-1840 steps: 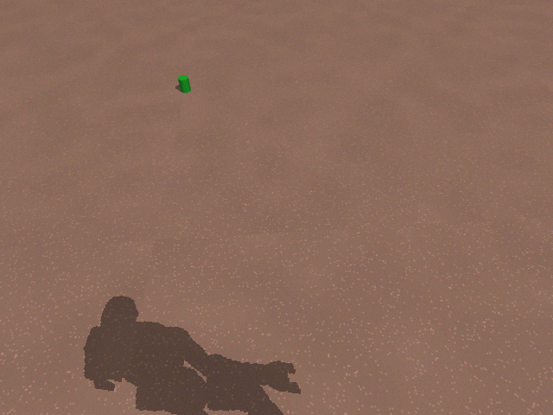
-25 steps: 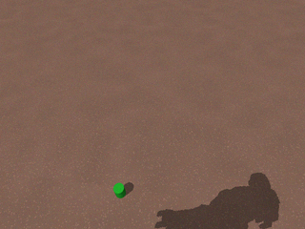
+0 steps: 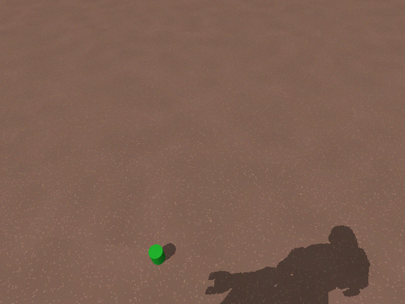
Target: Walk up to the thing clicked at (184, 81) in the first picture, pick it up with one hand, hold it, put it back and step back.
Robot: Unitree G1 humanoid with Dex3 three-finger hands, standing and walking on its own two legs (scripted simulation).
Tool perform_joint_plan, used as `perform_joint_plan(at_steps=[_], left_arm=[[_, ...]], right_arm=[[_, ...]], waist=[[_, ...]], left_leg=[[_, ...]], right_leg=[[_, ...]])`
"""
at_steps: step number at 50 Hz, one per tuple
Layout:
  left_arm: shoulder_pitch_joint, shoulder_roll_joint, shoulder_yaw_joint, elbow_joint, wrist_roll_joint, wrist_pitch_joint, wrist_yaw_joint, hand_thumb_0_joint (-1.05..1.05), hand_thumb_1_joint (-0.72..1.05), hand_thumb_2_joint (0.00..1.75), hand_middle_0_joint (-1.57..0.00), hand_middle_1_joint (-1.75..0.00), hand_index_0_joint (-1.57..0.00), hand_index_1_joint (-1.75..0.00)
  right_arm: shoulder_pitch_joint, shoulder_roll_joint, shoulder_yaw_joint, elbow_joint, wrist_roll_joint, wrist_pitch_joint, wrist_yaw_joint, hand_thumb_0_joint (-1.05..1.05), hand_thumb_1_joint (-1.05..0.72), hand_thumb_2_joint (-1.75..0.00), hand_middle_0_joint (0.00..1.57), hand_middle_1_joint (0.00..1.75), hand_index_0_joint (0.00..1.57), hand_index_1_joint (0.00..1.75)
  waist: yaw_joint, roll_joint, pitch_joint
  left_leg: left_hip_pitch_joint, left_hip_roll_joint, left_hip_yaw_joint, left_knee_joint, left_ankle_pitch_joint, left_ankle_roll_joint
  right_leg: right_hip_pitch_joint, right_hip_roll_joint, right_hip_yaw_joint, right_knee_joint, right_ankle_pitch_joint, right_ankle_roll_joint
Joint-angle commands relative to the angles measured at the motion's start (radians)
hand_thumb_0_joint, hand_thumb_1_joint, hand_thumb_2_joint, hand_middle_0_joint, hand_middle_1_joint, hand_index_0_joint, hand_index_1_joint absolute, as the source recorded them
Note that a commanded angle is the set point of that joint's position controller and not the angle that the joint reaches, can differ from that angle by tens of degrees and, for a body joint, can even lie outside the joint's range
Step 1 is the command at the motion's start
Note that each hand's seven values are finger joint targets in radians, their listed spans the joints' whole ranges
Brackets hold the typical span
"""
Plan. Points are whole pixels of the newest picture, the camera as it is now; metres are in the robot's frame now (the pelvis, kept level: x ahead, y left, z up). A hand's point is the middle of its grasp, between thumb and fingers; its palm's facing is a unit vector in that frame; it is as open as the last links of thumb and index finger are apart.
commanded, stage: stand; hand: left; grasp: from above
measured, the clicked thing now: (157, 254) +0.45 +0.26 -0.74
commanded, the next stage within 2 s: step back in 0.70 s
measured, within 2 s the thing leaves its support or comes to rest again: neither
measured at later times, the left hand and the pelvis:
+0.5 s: hand out of the picture +0.08 +0.24 -0.16, palm faces +0.00 -0.94 -0.34, open 7.4 cm; pelvis +0.00 +0.00 +0.00, yaw +0 degrees
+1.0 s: hand out of the picture +0.09 +0.30 -0.18, palm faces -0.04 -0.93 -0.37, open 7.4 cm; pelvis -0.04 +0.04 -0.02, yaw +0 degrees
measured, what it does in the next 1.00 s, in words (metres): shifts its weight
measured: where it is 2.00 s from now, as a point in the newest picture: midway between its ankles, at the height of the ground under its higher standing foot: outside the picture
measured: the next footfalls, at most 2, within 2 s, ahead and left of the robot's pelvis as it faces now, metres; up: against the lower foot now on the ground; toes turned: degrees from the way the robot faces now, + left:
right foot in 1.44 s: -0.08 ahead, -0.07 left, +0.00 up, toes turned -1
left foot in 1.80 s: -0.18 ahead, +0.17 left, +0.00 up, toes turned -4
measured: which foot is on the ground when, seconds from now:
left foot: down 0.00-1.00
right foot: down 0.00-1.00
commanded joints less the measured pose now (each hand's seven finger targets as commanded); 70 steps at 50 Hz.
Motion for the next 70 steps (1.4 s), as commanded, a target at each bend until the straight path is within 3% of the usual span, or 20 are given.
perform_joint_plan(at_steps=[1,17,34,35,39,43,46,47,48,49,50,51,52,53,54,57,58,63,68,70], left_arm=[[-0.029,0.201,0.029,-0.048,0.000,-0.023,0.014,0.00,0.90,0.90,-0.20,-0.30,-0.20,-0.30],[-0.046,0.222,0.031,-0.063,-0.002,-0.031,0.013,0.00,0.90,0.90,-0.20,-0.30,-0.20,-0.30],[-0.041,0.225,0.025,-0.061,-0.003,-0.029,0.009,0.00,0.90,0.90,-0.20,-0.30,-0.20,-0.30],[-0.023,0.300,0.071,-0.094,-0.015,-0.022,0.014,0.00,0.90,0.90,-0.20,-0.30,-0.20,-0.30],[-0.003,0.310,0.085,-0.147,-0.019,-0.014,0.021,0.00,0.90,0.90,-0.20,-0.30,-0.20,-0.30],[-0.070,0.340,0.096,-0.236,0.011,-0.003,0.027,0.00,0.90,0.90,-0.20,-0.30,-0.20,-0.30],[-0.119,0.314,0.088,-0.284,0.015,0.008,0.024,0.00,0.90,0.90,-0.20,-0.30,-0.20,-0.30],[-0.131,0.310,0.084,-0.300,0.014,0.013,0.024,0.00,0.90,0.90,-0.20,-0.30,-0.20,-0.30],[-0.118,0.291,0.077,-0.307,0.005,0.022,0.021,0.00,0.90,0.90,-0.20,-0.30,-0.20,-0.30],[-0.122,0.247,0.067,-0.327,-0.007,0.029,0.024,0.00,0.90,0.90,-0.20,-0.30,-0.20,-0.30],[-0.111,0.214,0.065,-0.332,-0.009,0.037,0.031,0.00,0.90,0.90,-0.20,-0.30,-0.20,-0.30],[-0.058,0.225,0.064,-0.316,-0.002,0.050,0.037,0.00,0.90,0.90,-0.20,-0.30,-0.20,-0.30],[-0.011,0.213,0.059,-0.322,-0.005,0.049,0.039,0.00,0.90,0.90,-0.20,-0.30,-0.20,-0.30],[-0.036,0.220,0.063,-0.319,-0.002,0.052,0.044,0.00,0.90,0.90,-0.20,-0.30,-0.20,-0.30],[-0.037,0.236,0.069,-0.314,-0.002,0.052,0.047,0.00,0.90,0.90,-0.20,-0.30,-0.20,-0.30],[0.027,0.248,0.074,-0.308,-0.008,0.054,0.037,0.00,0.90,0.90,-0.20,-0.30,-0.20,-0.30],[0.038,0.247,0.078,-0.313,-0.002,0.052,0.036,0.00,0.90,0.90,-0.20,-0.30,-0.20,-0.30],[-0.014,0.239,0.084,-0.366,0.004,0.034,0.028,0.00,0.90,0.90,-0.20,-0.30,-0.20,-0.30],[0.048,0.234,0.091,-0.357,0.010,0.030,0.018,0.00,0.90,0.90,-0.20,-0.30,-0.20,-0.30],[0.115,0.227,0.093,-0.331,0.018,0.022,0.017,0.00,0.90,0.90,-0.20,-0.30,-0.20,-0.30]], right_arm=[[-0.033,-0.200,-0.033,-0.047,0.005,-0.017,-0.014,0.00,-0.90,-0.90,0.20,0.30,0.20,0.30],[-0.035,-0.207,-0.033,-0.052,0.006,-0.019,-0.009,0.00,-0.90,-0.90,0.20,0.30,0.20,0.30],[-0.031,-0.210,-0.031,-0.049,0.007,-0.016,-0.005,0.00,-0.90,-0.90,0.20,0.30,0.20,0.30],[-0.063,-0.252,-0.046,-0.066,0.004,0.000,-0.004,0.00,-0.90,-0.90,0.20,0.30,0.20,0.30],[-0.024,-0.222,-0.049,-0.111,0.020,0.016,-0.004,0.00,-0.90,-0.90,0.20,0.30,0.20,0.30],[0.036,-0.213,-0.068,-0.147,0.011,0.046,0.002,0.00,-0.90,-0.90,0.20,0.30,0.20,0.30],[0.087,-0.216,-0.073,-0.163,0.018,0.043,0.010,0.00,-0.90,-0.90,0.20,0.30,0.20,0.30],[0.113,-0.219,-0.076,-0.169,0.017,0.036,0.007,0.00,-0.90,-0.90,0.20,0.30,0.20,0.30],[0.099,-0.247,-0.082,-0.177,0.009,0.028,0.003,0.00,-0.90,-0.90,0.20,0.30,0.20,0.30],[0.087,-0.303,-0.098,-0.187,-0.007,0.023,-0.002,0.00,-0.90,-0.90,0.20,0.30,0.20,0.30],[0.095,-0.349,-0.111,-0.191,-0.011,0.018,-0.006,0.00,-0.90,-0.90,0.20,0.30,0.20,0.30],[0.098,-0.327,-0.111,-0.196,-0.020,0.015,-0.010,0.00,-0.90,-0.90,0.20,0.30,0.20,0.30],[0.076,-0.344,-0.110,-0.224,-0.014,0.016,-0.013,0.00,-0.90,-0.90,0.20,0.30,0.20,0.30],[0.052,-0.344,-0.114,-0.242,-0.014,0.020,-0.017,0.00,-0.90,-0.90,0.20,0.30,0.20,0.30],[0.010,-0.336,-0.114,-0.256,-0.012,0.018,-0.025,0.00,-0.90,-0.90,0.20,0.30,0.20,0.30],[-0.044,-0.281,-0.098,-0.286,-0.012,0.013,-0.036,0.00,-0.90,-0.90,0.20,0.30,0.20,0.30],[-0.026,-0.274,-0.098,-0.293,-0.004,0.012,-0.037,0.00,-0.90,-0.90,0.20,0.30,0.20,0.30],[0.079,-0.272,-0.106,-0.294,0.003,0.015,-0.041,0.00,-0.90,-0.90,0.20,0.30,0.20,0.30],[0.042,-0.300,-0.109,-0.325,0.004,0.019,-0.030,0.00,-0.90,-0.90,0.20,0.30,0.20,0.30],[-0.008,-0.299,-0.107,-0.336,0.010,0.025,-0.026,0.00,-0.90,-0.90,0.20,0.30,0.20,0.30]], waist=[[0.010,0.007,-0.067],[0.001,0.006,-0.099],[-0.002,-0.011,-0.072],[0.011,-0.030,0.032],[0.001,-0.086,-0.095],[-0.007,-0.198,-0.129],[-0.036,-0.201,-0.139],[-0.053,-0.197,-0.147],[-0.045,-0.076,-0.137],[-0.047,0.118,-0.122],[-0.041,0.218,-0.100],[-0.016,0.096,-0.122],[-0.017,0.138,-0.146],[-0.028,0.160,-0.141],[-0.017,0.173,-0.129],[0.027,0.147,-0.093],[0.019,0.138,-0.105],[-0.049,0.094,-0.111],[-0.030,0.148,-0.141],[0.013,0.104,-0.164]], left_leg=[[-0.009,0.093,-0.067,-0.055,0.104,0.037],[0.013,0.099,-0.060,-0.047,0.175,0.038],[-0.006,0.097,-0.063,-0.062,0.099,0.036],[-0.076,0.076,-0.076,0.047,0.239,0.059],[-0.074,0.013,-0.016,0.240,0.208,0.057],[-0.157,-0.069,-0.022,0.516,-0.326,0.063],[-0.131,-0.046,-0.043,0.445,-0.272,0.080],[-0.124,-0.028,-0.033,0.305,-0.138,0.078],[-0.110,0.020,-0.071,0.174,0.162,0.080],[-0.081,0.145,-0.245,0.066,0.428,0.097],[0.062,0.238,-0.386,0.040,0.645,0.143],[0.072,0.249,-0.333,0.096,0.710,0.171],[0.089,0.273,-0.322,0.128,0.848,0.188],[0.044,0.286,-0.351,0.096,0.775,0.182],[0.013,0.284,-0.338,0.093,0.698,0.219],[0.021,0.178,-0.188,0.130,0.633,0.170],[0.059,0.191,-0.201,0.139,0.626,0.196],[0.161,0.204,-0.211,0.177,0.617,0.218],[0.052,0.215,-0.222,0.176,0.473,0.216],[-0.016,0.203,-0.205,0.239,0.380,0.199]], right_leg=[[0.004,-0.106,0.078,-0.058,0.116,-0.027],[0.024,-0.114,0.083,-0.046,0.208,-0.031],[-0.001,-0.107,0.083,-0.062,0.119,-0.031],[-0.073,-0.102,0.108,0.011,0.326,-0.040],[-0.039,-0.167,0.157,0.035,0.464,-0.124],[-0.099,-0.320,0.283,0.030,0.426,-0.266],[-0.142,-0.267,0.198,0.118,0.405,-0.217],[-0.114,-0.230,0.169,0.175,0.385,-0.168],[-0.133,-0.147,0.114,0.268,0.303,-0.116],[-0.220,-0.006,0.052,0.436,0.129,-0.056],[-0.414,0.132,0.081,0.535,-0.348,-0.043],[-0.401,0.114,0.168,0.647,-0.416,-0.047],[-0.423,0.125,0.169,0.694,-0.437,-0.047],[-0.410,0.131,0.210,0.753,-0.428,-0.048],[-0.400,0.122,0.222,0.811,-0.403,-0.043],[-0.420,0.126,0.201,0.856,-0.279,-0.031],[-0.421,0.124,0.189,0.848,-0.273,-0.020],[-0.409,0.088,0.140,0.602,-0.288,0.007],[-0.239,0.049,0.056,0.384,-0.255,-0.020],[-0.119,0.039,0.045,0.169,-0.099,-0.044]])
